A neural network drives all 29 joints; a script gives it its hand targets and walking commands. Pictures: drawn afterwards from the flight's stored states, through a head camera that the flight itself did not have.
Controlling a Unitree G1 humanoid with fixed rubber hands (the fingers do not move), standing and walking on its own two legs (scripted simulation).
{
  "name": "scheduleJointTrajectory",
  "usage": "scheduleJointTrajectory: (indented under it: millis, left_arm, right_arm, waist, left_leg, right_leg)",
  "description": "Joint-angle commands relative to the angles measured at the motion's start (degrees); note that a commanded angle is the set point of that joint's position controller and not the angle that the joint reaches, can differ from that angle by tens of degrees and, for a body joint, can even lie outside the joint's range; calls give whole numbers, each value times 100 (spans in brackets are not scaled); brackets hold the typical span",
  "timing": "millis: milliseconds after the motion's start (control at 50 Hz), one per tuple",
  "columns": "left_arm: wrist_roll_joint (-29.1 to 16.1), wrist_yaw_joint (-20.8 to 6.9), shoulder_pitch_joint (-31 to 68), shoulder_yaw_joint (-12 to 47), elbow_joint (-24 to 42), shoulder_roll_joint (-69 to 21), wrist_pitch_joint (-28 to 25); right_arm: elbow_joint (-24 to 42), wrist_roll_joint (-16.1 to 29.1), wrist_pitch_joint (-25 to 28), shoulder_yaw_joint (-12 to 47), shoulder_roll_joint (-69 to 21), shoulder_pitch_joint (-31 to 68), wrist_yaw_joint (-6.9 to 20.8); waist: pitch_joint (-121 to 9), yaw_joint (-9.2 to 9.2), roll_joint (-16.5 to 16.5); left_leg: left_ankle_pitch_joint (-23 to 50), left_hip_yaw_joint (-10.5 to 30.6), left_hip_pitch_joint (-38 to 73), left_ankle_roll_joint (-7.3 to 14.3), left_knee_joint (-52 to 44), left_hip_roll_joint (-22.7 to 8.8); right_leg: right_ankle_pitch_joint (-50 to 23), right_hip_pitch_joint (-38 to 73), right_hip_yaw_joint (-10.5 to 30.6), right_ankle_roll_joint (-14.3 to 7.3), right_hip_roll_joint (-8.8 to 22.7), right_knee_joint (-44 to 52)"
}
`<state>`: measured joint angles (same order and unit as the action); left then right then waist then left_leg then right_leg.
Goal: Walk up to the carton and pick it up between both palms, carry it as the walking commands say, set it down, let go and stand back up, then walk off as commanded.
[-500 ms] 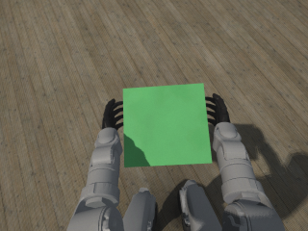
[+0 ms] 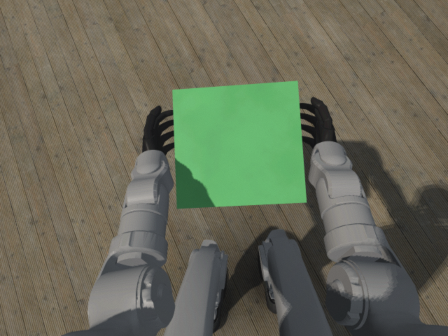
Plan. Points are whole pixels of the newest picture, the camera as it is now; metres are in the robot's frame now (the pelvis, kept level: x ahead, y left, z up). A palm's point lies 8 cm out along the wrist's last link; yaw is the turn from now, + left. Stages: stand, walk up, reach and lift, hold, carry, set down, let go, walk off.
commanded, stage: set down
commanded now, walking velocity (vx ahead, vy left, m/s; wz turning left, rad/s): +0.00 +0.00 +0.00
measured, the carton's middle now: (238, 153) +0.45 -0.01 -0.17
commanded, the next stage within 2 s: none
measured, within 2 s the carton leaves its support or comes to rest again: neither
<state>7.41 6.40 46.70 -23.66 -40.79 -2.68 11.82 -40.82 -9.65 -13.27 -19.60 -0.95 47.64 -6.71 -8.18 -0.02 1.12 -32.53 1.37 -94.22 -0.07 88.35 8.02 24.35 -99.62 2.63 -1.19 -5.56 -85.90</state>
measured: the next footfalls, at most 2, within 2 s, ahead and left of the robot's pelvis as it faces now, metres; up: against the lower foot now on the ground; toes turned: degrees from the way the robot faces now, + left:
none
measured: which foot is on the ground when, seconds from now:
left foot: down 0.00-1.00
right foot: down 0.00-1.00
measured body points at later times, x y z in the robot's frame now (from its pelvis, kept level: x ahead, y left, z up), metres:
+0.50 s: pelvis -0.02 +0.00 -0.07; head +0.26 -0.02 +0.28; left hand +0.48 +0.14 -0.17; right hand +0.47 -0.16 -0.18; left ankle +0.06 +0.11 -0.54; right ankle +0.10 -0.09 -0.54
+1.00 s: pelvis -0.03 +0.00 -0.14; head +0.30 -0.02 +0.17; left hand +0.50 +0.14 -0.26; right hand +0.50 -0.16 -0.27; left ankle +0.06 +0.11 -0.54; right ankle +0.10 -0.10 -0.54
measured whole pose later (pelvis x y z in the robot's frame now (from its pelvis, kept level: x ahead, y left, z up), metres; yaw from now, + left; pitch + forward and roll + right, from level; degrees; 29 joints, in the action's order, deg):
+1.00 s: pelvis -0.03 +0.00 -0.14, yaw +3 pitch +42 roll +3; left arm 4.5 9.9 68.0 -22.3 -46.2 3.8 14.3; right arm -48.9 -5.7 -15.2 -18.3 8.4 70.2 -7.3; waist 3.9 1.4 1.6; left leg -36.1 -0.6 -121.2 -1.5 114.7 10.8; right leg 27.0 -126.5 1.9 0.1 -6.4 -111.6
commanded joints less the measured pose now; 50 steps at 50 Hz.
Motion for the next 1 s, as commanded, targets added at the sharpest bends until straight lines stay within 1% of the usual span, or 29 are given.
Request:
scheduleJointTrajectory:
  millis: [0,280,780,980]
  left_arm:
    - [-550,-1324,3725,2955,145,-5255,-134]
    - [-637,-1258,4629,2861,52,-5170,-33]
    - [-852,-1178,5807,2790,25,-4826,25]
    - [-980,-1165,6241,2799,-17,-4644,27]
  right_arm:
    - [101,602,143,2832,-5457,3467,1120]
    - [-32,722,47,2649,-5246,4370,1147]
    - [-301,953,-16,2480,-4780,5484,1268]
    - [-334,1117,-1,2497,-4550,5927,1315]
  waist:
    - [-5250,-2,-325]
    - [-5573,65,-293]
    - [-5745,154,-281]
    - [-5736,188,-280]
  left_leg:
    - [1419,-17,974,-80,-764,258]
    - [1207,-132,404,-117,-31,277]
    - [1167,-274,-545,-123,1161,263]
    - [1234,-321,-810,-107,1622,249]
  right_leg:
    - [-1640,4361,74,181,-265,393]
    - [-1426,3659,-96,164,-270,-375]
    - [-1608,2751,-216,151,-174,-1634]
    - [-1716,2446,-256,149,-126,-2107]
